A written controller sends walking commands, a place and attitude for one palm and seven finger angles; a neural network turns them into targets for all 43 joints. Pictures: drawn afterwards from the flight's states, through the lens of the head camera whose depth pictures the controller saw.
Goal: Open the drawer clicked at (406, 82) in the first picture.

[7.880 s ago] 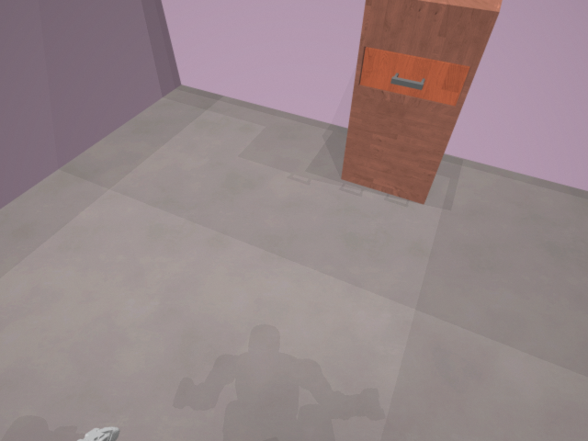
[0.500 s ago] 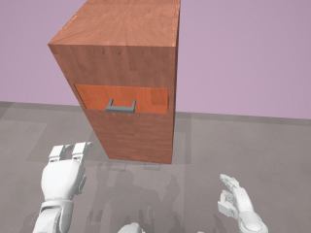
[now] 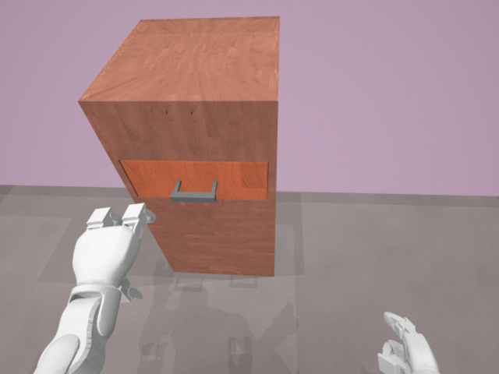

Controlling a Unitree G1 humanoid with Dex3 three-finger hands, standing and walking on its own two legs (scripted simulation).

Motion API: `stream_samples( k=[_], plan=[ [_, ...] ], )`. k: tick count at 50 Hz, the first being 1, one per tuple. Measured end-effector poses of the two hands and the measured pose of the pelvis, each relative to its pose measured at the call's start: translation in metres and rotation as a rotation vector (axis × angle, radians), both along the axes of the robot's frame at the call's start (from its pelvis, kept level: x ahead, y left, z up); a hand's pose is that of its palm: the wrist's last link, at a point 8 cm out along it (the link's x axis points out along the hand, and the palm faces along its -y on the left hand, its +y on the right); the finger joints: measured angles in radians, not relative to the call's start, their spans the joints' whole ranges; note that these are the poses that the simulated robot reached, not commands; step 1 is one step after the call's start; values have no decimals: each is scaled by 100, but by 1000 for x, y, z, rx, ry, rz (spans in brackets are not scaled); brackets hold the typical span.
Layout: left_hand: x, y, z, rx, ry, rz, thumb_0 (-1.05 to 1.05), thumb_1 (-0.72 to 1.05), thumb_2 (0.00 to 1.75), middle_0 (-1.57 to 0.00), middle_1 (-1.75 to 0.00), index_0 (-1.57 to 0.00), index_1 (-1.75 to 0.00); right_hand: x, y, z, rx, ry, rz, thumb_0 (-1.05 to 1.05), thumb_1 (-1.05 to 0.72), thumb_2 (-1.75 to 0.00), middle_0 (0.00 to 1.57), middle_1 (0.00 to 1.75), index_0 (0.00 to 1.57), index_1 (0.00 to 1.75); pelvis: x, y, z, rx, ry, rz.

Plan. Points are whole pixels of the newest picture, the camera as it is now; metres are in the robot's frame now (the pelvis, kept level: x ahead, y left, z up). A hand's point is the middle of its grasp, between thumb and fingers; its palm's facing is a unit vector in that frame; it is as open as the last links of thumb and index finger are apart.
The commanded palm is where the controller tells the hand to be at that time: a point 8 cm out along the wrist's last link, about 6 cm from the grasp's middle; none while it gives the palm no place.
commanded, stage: raise the hand with hooked fingers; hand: left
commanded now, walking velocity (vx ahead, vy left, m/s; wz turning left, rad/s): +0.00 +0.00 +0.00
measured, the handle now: (195, 190) +0.57 +0.23 -0.15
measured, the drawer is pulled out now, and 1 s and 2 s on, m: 0.00 0.00 0.00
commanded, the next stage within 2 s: move the hooked fingers above the handle in 0.76 s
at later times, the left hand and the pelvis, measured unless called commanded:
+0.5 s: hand (120, 218) +0.31 +0.24 +0.09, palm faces +0.01 -0.08 -1.00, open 13.8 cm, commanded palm +0.29 +0.24 +0.14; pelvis +0.01 +0.00 +0.02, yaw +1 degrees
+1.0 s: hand (133, 223) +0.32 +0.23 +0.07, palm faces -0.02 -0.07 -1.00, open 13.8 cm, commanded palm +0.31 +0.23 +0.13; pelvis +0.01 -0.01 +0.02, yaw +1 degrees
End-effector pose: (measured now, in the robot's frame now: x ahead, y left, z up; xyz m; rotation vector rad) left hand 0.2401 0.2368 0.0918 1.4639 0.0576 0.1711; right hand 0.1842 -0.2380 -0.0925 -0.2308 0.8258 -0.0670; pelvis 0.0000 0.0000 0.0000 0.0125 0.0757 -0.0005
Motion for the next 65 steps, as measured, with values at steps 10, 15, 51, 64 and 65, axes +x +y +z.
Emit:
stream_samples(
  k=[10, 15, 51, 64, 65],
  plan=[
    [20, 4, 27, 13, 27, -15, 0, -43, 33, -31, -116, -32, -116, 31, 31, 17, 57, -55, 72, 1, -91, -90, 20, 30, 20, 30, 5, -2, 10, -2, -35, 10],
    [30, 6, 42, 25, 28, -31, 0, -47, 31, -32, -118, -32, -118, 31, 36, 14, 67, -33, 88, 1, -91, -90, 20, 30, 20, 30, 7, -3, 13, -4, -42, 18],
    [59, -4, 31, 30, 103, -66, 0, -49, 30, -32, -120, -32, -120, 6, 9, 1, 50, 50, 22, 1, -91, -90, 20, 30, 20, 30, 6, -9, 15, 1, -18, 18],
    [110, -12, 3, 65, 97, -107, 0, -49, 30, -32, -120, -32, -120, -39, -15, -19, 6, 170, -68, 1, -91, -90, 20, 30, 20, 30, 5, -10, 4, -3, 64, 18],
    [114, -13, 0, 66, 101, -105, 0, -49, 30, -32, -120, -32, -120, -45, -18, -22, 3, 186, -80, 1, -91, -90, 20, 30, 20, 30, 5, -10, 4, -3, 70, 17]
  ],
)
